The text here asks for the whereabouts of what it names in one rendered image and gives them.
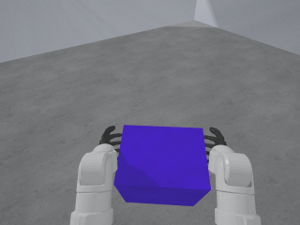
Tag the robot left hand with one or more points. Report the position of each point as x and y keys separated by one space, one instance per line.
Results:
x=106 y=137

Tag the left robot forearm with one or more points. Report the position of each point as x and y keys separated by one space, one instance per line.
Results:
x=94 y=184

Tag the right robot forearm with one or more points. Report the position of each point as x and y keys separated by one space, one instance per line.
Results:
x=235 y=187

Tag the robot right hand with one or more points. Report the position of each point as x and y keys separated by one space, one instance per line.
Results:
x=218 y=140

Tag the carton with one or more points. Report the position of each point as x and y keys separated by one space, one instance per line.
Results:
x=162 y=165

